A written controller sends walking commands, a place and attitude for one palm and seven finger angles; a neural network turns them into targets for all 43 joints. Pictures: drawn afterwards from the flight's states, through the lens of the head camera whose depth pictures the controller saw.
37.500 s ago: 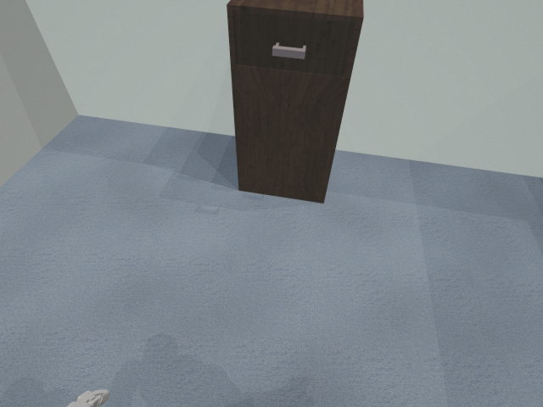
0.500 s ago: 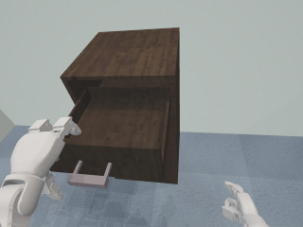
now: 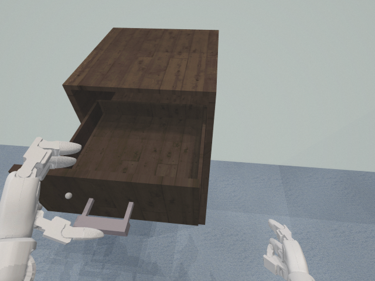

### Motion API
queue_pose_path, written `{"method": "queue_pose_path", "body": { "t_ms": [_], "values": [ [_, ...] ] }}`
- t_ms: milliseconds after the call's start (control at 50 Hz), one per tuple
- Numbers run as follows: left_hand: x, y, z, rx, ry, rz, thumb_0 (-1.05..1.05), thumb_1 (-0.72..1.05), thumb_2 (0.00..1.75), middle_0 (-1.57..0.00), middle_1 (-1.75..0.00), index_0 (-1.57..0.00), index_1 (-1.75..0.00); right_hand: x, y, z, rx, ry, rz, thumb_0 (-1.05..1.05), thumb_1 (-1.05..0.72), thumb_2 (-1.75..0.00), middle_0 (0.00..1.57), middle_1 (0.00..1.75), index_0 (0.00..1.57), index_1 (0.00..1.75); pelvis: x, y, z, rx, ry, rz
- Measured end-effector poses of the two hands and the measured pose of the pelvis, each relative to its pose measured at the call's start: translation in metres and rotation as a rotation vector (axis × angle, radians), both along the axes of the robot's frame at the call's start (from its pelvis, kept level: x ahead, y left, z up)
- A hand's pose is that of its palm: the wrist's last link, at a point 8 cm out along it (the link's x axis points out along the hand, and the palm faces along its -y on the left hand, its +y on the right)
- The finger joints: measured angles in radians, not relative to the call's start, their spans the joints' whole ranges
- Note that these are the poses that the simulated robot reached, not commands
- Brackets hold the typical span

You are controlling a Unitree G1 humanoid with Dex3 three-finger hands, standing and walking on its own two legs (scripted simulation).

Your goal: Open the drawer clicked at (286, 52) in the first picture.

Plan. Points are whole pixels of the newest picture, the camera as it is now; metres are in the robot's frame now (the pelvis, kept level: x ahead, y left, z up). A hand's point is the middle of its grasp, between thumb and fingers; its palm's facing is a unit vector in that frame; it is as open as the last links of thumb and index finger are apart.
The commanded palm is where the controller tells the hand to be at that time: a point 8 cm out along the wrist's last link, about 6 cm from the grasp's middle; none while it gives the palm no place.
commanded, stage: draw the hand back to the body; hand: left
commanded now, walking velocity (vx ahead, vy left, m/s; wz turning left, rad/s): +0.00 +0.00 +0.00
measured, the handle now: (106, 215) +0.24 +0.22 +0.00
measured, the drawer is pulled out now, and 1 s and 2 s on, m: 0.30 0.30 0.30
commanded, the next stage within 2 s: step back with the hand held close in 0.82 s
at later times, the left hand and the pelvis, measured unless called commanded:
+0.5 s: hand (56, 182) +0.20 +0.24 +0.18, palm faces +0.41 -0.81 -0.43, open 9.6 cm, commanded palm +0.15 +0.28 +0.19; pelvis +0.02 +0.00 +0.00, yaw +0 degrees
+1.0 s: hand (55, 188) +0.19 +0.23 +0.18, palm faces +0.43 -0.79 -0.44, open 7.4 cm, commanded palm +0.13 +0.27 +0.19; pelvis +0.01 -0.01 +0.00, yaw +1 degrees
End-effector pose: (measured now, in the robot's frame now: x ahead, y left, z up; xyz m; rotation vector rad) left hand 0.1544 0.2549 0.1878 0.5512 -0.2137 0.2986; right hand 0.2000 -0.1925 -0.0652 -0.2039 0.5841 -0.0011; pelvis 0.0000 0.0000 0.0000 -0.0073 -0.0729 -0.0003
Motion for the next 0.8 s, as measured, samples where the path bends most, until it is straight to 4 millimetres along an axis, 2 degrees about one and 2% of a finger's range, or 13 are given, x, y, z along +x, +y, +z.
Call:
{"method": "queue_pose_path", "body": {
  "t_ms": [80, 160, 340, 600, 800],
  "values": [
    [-0.001, 0.004, 0.01, -0.069, -0.104, 0.012, -0.01, -0.31, 0.38, -0.3, -1.08, -0.3, -1.08, -0.006, -0.001, -0.001, -0.019, 0.005, 0.003, 0.02, -0.91, -0.9, 0.21, 0.3, 0.2, 0.3, 0.008, 0.001, 0.0, -0.005, -0.006, 0.005],
    [0.004, 0.01, 0.016, -0.073, -0.137, 0.018, -0.01, -0.19, 0.43, -0.29, -1.0, -0.29, -1.0, -0.009, -0.005, -0.006, -0.027, 0.032, -0.003, 0.02, -0.91, -0.9, 0.21, 0.3, 0.2, 0.3, 0.012, 0.003, 0.0, -0.006, -0.005, 0.009],
    [0.014, 0.013, 0.007, -0.065, -0.058, 0.017, -0.01, 0.11, 0.56, -0.26, -0.8, -0.26, -0.81, -0.005, -0.015, -0.011, -0.028, 0.055, -0.038, 0.02, -0.91, -0.9, 0.21, 0.3, 0.2, 0.3, 0.017, 0.005, 0.001, -0.005, 0.019, 0.001],
    [0.005, 0.021, 0.01, -0.051, -0.051, 0.092, 0.0, 0.56, 0.76, -0.23, -0.51, -0.23, -0.52, 0.009, -0.016, -0.009, -0.012, 0.037, -0.039, 0.02, -0.91, -0.9, 0.21, 0.3, 0.2, 0.3, 0.018, -0.001, 0.001, -0.005, 0.02, 0.007],
    [0.001, 0.013, 0.006, -0.071, -0.04, 0.086, 0.01, 0.83, 0.87, -0.21, -0.34, -0.21, -0.35, 0.005, -0.019, -0.008, -0.011, 0.026, -0.029, 0.02, -0.91, -0.9, 0.21, 0.3, 0.2, 0.3, 0.014, -0.006, 0.001, -0.003, 0.013, 0.01]
  ]
}}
